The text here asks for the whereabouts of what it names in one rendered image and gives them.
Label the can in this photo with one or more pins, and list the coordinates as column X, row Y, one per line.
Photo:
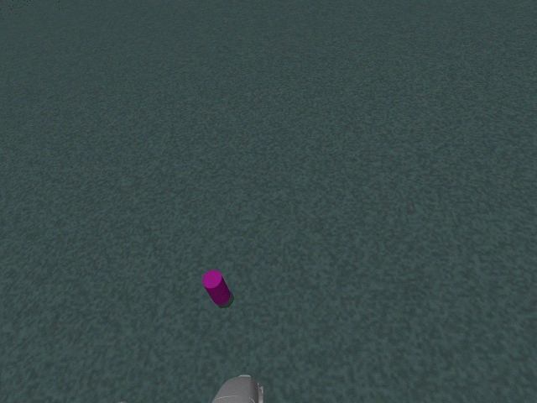
column 216, row 286

